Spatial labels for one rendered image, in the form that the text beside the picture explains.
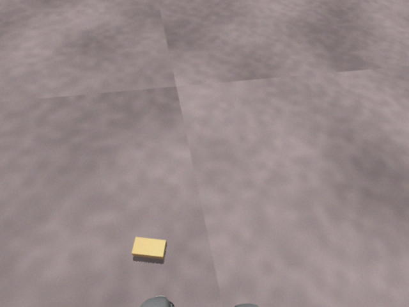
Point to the small box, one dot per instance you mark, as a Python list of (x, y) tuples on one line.
[(151, 248)]

